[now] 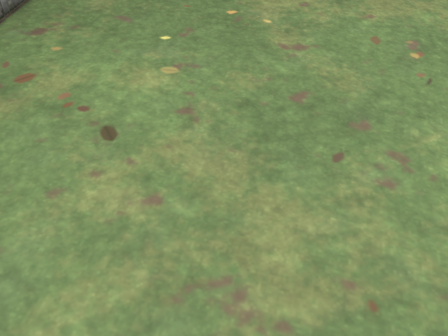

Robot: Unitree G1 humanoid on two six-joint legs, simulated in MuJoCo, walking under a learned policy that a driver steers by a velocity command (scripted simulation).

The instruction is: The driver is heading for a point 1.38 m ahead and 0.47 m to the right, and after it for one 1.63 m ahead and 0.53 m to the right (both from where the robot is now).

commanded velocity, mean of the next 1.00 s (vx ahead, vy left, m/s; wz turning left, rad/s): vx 0.15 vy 0.00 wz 0.01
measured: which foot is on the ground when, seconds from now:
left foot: down 0.00-0.38, up 0.40-0.68, down 0.70-1.00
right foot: up 0.00-0.36, down 0.38-1.00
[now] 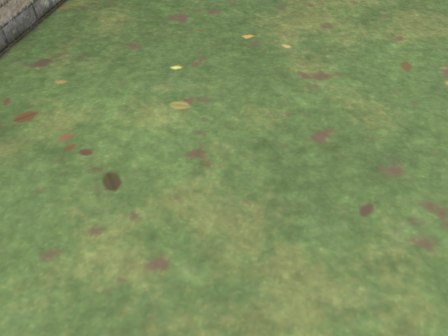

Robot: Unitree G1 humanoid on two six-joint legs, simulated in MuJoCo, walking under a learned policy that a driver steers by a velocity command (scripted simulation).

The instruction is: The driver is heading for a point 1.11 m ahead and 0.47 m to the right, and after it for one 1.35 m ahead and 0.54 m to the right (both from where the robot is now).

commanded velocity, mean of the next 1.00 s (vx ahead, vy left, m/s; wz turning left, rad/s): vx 0.42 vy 0.00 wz -0.38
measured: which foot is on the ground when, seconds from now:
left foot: down 0.00-0.16, up 0.18-0.52, down 0.54-1.00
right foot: down 0.00-0.54, up 0.56-1.00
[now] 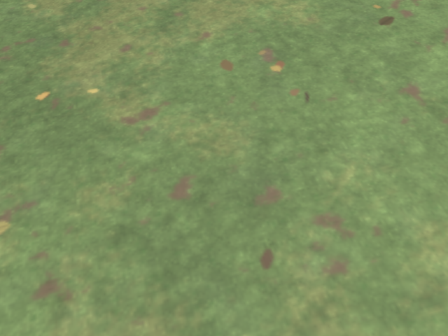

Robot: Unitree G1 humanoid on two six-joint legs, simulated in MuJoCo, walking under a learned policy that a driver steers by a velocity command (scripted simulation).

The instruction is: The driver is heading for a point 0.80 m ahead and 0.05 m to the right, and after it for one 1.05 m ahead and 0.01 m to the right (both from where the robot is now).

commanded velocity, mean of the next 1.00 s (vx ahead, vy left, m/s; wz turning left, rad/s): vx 0.50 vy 0.00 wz -0.35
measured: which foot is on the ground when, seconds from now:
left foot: down 0.00-0.06, up 0.08-0.52, down 0.54-1.00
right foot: up 0.00-0.02, down 0.04-0.56, up 0.58-1.00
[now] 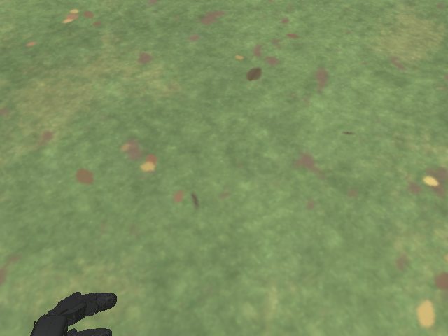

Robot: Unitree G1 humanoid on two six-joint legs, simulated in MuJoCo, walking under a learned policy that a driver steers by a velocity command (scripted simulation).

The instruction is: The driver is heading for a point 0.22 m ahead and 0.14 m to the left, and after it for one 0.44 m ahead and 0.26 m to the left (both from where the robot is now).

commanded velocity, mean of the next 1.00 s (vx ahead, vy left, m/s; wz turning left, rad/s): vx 0.14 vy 0.00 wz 0.50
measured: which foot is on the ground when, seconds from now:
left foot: down 0.00-0.08, up 0.10-0.50, down 0.52-0.94, up 0.96-1.00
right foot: up 0.00-0.04, down 0.06-0.52, up 0.54-0.92, down 0.94-1.00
